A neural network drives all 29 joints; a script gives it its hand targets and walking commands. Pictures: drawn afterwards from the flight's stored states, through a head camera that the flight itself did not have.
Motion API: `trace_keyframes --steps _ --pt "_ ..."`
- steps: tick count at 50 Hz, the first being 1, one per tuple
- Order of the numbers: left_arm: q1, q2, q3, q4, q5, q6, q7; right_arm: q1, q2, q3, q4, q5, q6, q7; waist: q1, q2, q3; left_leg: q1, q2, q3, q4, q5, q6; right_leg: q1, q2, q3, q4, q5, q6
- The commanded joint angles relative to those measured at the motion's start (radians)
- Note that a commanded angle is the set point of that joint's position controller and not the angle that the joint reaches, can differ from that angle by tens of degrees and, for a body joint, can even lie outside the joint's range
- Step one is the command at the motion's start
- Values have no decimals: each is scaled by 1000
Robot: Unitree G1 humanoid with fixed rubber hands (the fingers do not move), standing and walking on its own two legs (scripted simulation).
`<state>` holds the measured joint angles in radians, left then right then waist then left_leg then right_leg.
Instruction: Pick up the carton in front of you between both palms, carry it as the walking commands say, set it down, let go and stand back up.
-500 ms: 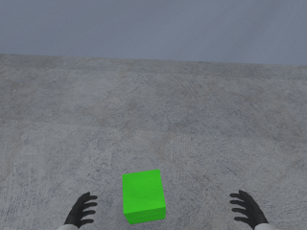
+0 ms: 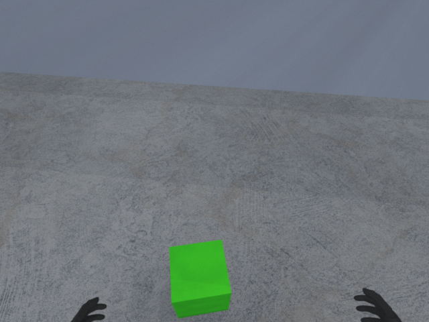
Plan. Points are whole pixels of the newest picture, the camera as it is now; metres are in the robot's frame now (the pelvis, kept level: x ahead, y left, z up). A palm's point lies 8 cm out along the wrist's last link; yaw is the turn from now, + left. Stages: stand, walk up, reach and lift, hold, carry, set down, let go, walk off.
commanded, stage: stand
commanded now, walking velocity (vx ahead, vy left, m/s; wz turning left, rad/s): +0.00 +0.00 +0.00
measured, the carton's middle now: (199, 279) +0.40 +0.08 -0.65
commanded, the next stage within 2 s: none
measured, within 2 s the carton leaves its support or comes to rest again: neither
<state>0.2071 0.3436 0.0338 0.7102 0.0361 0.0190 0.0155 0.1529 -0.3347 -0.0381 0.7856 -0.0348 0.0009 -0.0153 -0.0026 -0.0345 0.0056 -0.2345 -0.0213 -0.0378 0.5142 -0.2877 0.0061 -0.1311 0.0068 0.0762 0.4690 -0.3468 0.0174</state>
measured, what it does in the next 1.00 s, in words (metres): stands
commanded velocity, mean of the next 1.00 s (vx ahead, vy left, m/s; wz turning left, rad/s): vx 0.00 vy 0.00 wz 0.00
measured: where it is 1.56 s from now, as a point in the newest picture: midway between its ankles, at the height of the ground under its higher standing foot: outside the picture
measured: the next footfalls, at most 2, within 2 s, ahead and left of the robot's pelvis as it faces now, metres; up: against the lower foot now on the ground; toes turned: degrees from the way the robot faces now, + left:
none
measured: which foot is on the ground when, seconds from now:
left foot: down 0.00-1.00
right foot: down 0.00-1.00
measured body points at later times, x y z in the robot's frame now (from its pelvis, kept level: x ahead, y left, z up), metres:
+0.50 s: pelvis -0.01 +0.00 +0.01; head -0.01 +0.00 +0.46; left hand +0.10 +0.30 -0.11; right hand +0.11 -0.31 -0.10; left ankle -0.01 +0.12 -0.74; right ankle -0.06 -0.14 -0.74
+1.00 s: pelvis -0.02 -0.01 +0.01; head -0.02 +0.00 +0.46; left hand +0.07 +0.30 -0.11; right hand +0.09 -0.32 -0.10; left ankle -0.01 +0.12 -0.74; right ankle -0.06 -0.14 -0.74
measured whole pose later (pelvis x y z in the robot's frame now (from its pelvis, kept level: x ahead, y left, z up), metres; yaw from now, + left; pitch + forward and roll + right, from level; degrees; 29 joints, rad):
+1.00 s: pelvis -0.02 -0.01 +0.01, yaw +2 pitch -2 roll +0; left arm 0.16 0.37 0.01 0.97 0.02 -0.01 0.02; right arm 0.11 -0.38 -0.02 1.03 -0.02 -0.01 -0.01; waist 0.00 -0.01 0.02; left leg -0.15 -0.01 -0.07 0.38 -0.19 -0.01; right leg -0.04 0.00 0.04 0.34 -0.26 0.01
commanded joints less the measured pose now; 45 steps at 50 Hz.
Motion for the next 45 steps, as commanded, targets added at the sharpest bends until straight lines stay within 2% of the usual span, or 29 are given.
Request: trace_keyframes --steps 1,2,3,4,7,8,9,10,11,12,14,15,16,17,19,20,22,24,25,29,31,32,34,36,37,39,41,42,45 --pt "-19 138 32 -46 -3 -19 5 -18 -155 -28 -26 3 -19 -4 3 67 -83 104 108 -88 -69 394 16 -15 -69 31 -35 324 -24" --pt "-15 133 29 -35 -4 -18 7 -33 -156 -31 -32 3 -17 -5 1 78 -65 89 109 -88 -76 390 17 -13 -69 29 -44 316 -20" --pt "-9 137 26 -26 -2 -22 7 -42 -158 -29 -29 1 -14 -6 10 35 -71 96 100 -87 -65 390 21 -10 -74 26 -54 337 -22" --pt "-16 144 25 -10 0 -21 12 -36 -156 -29 -18 5 -14 -7 -6 15 -53 108 102 -90 -75 384 20 -33 -75 27 -58 338 -19" --pt "-21 152 27 6 -7 -18 14 -43 -164 -29 4 5 -18 -6 4 45 -84 134 99 -77 -56 418 19 -14 -79 26 -65 382 -21" --pt "-31 143 20 6 -10 -20 13 -36 -160 -27 8 4 -19 -6 -4 41 -67 129 99 -77 -78 434 13 -23 -80 21 -57 372 -20" --pt "-14 144 21 16 -8 -21 15 -49 -165 -29 11 4 -18 -4 12 15 -74 135 107 -90 -71 430 20 -15 -82 28 -74 362 -21" --pt "-14 158 23 24 -5 -20 15 -42 -168 -32 17 0 -15 -6 4 19 -82 122 104 -94 -73 397 20 -1 -82 22 -84 351 -19" --pt "-24 147 18 32 -5 -23 13 -44 -172 -31 19 5 -15 -4 -1 69 -70 127 103 -80 -85 394 16 -3 -91 32 -82 340 -27" --pt "-23 159 25 37 -6 -24 16 -32 -165 -26 35 8 -16 -4 0 43 -57 118 103 -88 -92 388 20 -3 -90 33 -85 338 -27" --pt "-14 141 17 53 -10 -29 11 -47 -172 -27 48 9 -18 -2 3 38 -54 107 117 -113 -106 346 26 2 -91 34 -92 319 -26" --pt "-43 147 15 52 -4 -26 9 -51 -179 -32 53 -1 -19 -5 0 13 -43 113 109 -103 -107 347 26 -6 -87 28 -97 305 -24" --pt "-41 160 20 59 -5 -24 10 -51 -166 -27 55 3 -16 -5 -7 42 -40 120 111 -86 -104 332 17 -25 -85 31 -109 280 -26" --pt "-37 154 17 69 -6 -31 10 -60 -180 -27 61 3 -19 -4 5 34 -36 111 110 -107 -116 318 23 -11 -88 33 -114 285 -29" --pt "-33 173 22 86 -2 -32 12 -52 -178 -26 71 3 -13 -4 -10 34 -30 118 104 -92 -118 299 23 -6 -98 47 -131 300 -29" --pt "-39 165 16 85 -7 -33 6 -53 -183 -26 77 7 -14 -2 -4 51 -17 103 100 -90 -128 297 18 -8 -94 38 -127 281 -30" --pt "-35 155 12 100 -6 -33 11 -65 -179 -25 91 10 -18 -4 -1 48 -5 89 111 -106 -136 301 19 -3 -100 45 -132 286 -31" --pt "-37 171 19 114 -8 -34 10 -48 -178 -18 114 12 -16 -2 1 20 -24 111 111 -106 -138 286 17 2 -92 47 -136 251 -33" --pt "-47 161 13 113 -9 -33 9 -66 -176 -16 118 14 -18 -3 7 26 -24 107 108 -106 -147 276 13 1 -96 38 -146 255 -31" --pt "-55 163 10 141 -8 -35 6 -83 -189 -18 136 11 -20 -3 -7 48 -15 116 109 -107 -152 277 17 -10 -95 42 -158 250 -29" --pt "-58 184 17 155 -8 -34 6 -66 -199 -18 147 12 -16 -1 -6 21 -23 127 113 -109 -142 299 19 4 -102 47 -163 281 -28" --pt "-54 187 17 160 -13 -31 10 -73 -201 -20 152 11 -13 1 -7 -9 -39 137 107 -107 -142 318 17 13 -96 25 -155 312 -23" --pt "-46 186 12 168 -12 -36 10 -63 -194 -13 162 15 -16 0 -5 38 -39 146 105 -104 -141 340 15 26 -105 40 -164 331 -33" --pt "-57 181 14 172 -15 -32 9 -59 -185 -8 175 18 -16 -1 0 25 -14 129 111 -112 -155 302 15 16 -103 41 -170 274 -30" --pt "-51 182 10 177 -14 -32 9 -78 -203 -13 172 16 -15 -1 -7 54 -11 128 115 -111 -148 299 17 15 -105 44 -179 272 -33" --pt "-67 190 10 189 -11 -34 9 -69 -196 -10 179 13 -11 -2 -6 -1 -5 127 114 -112 -158 325 11 30 -103 32 -175 292 -28" --pt "-49 181 4 198 -13 -35 10 -88 -208 -12 186 12 -12 -1 8 16 -12 126 112 -117 -167 294 14 27 -114 42 -179 278 -32" --pt "-62 190 10 200 -11 -34 7 -82 -201 -9 184 14 -14 -2 7 55 -21 125 112 -107 -158 285 16 37 -109 46 -182 259 -33" --pt "-65 190 6 210 -14 -33 5 -82 -213 -11 192 23 -16 -4 3 25 -25 138 115 -116 -164 292 17 25 -111 48 -187 292 -34"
